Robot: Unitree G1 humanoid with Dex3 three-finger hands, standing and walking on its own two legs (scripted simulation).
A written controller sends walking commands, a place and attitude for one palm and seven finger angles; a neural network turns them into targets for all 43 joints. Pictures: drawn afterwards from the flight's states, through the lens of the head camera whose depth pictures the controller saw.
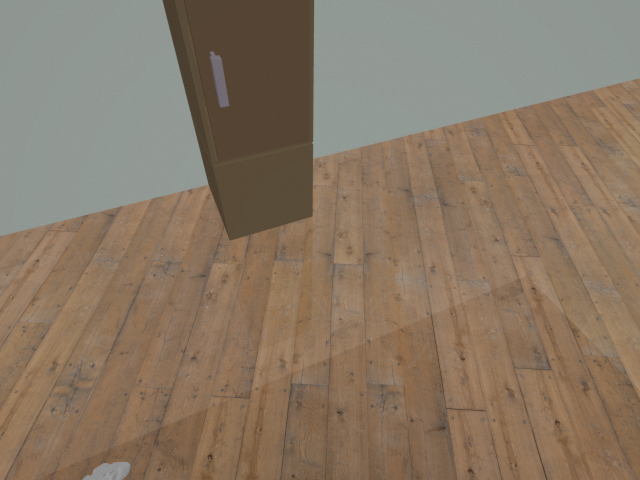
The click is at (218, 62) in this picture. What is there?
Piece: cupboard door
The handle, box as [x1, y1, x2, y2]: [210, 51, 228, 106]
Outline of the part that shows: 211,51 210,60 218,102 220,106 226,106 228,105 221,59 218,55 216,56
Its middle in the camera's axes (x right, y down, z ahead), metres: -0.30 -0.46 +1.12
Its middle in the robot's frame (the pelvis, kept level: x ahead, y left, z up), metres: +1.13 +0.36 -0.04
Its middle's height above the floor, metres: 0.72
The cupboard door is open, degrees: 0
